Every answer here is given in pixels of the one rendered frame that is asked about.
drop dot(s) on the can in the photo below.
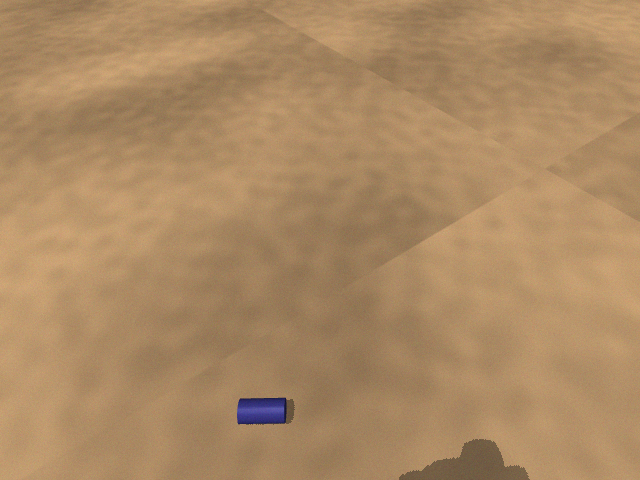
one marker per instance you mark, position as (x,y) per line
(261,411)

